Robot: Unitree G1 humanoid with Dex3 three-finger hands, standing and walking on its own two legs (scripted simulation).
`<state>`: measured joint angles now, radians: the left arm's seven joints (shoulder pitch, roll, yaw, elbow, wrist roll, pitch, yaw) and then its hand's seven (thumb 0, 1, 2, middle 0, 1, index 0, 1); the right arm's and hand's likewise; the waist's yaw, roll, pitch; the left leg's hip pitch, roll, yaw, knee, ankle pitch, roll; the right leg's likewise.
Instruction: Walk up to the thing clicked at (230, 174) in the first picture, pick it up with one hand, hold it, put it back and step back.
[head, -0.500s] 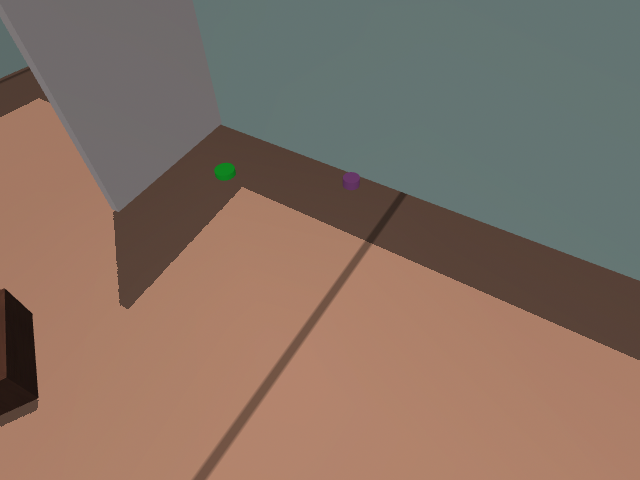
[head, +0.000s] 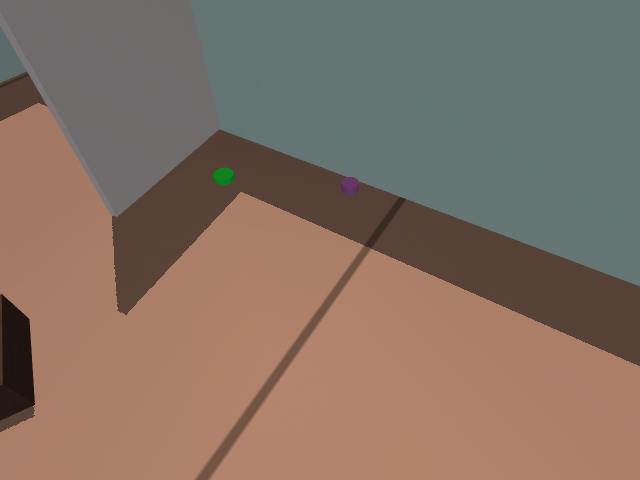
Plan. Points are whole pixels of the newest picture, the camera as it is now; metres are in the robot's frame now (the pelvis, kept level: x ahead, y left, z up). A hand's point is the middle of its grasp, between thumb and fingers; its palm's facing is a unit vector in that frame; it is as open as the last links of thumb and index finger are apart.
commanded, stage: stand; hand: left
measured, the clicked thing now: (223, 176) +1.57 +0.55 -0.77
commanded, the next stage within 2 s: walk up in 0.62 s
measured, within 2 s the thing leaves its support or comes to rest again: neither
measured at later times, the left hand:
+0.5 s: hand out of the picture +0.07 +0.25 -0.16, palm faces -0.04 -0.94 -0.34, open 7.4 cm
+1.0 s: hand out of the picture +0.08 +0.39 -0.18, palm faces +0.11 -0.91 -0.40, open 7.4 cm
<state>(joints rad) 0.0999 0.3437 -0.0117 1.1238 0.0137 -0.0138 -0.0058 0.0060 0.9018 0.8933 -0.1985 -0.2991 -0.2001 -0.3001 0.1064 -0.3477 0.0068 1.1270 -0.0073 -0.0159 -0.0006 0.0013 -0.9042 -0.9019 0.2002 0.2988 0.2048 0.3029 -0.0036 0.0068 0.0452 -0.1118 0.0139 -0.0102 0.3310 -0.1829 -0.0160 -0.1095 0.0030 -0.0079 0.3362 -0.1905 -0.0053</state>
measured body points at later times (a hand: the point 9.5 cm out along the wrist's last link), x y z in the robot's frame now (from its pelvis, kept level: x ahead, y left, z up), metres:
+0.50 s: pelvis +0.00 +0.00 +0.00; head +0.01 +0.00 +0.45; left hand +0.08 +0.30 -0.13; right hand +0.07 -0.30 -0.13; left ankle +0.00 +0.13 -0.75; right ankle +0.00 -0.11 -0.75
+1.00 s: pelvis +0.09 +0.08 -0.03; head +0.09 +0.11 +0.42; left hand +0.07 +0.44 -0.15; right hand +0.22 -0.25 -0.11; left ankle +0.15 +0.23 -0.75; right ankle +0.00 -0.11 -0.74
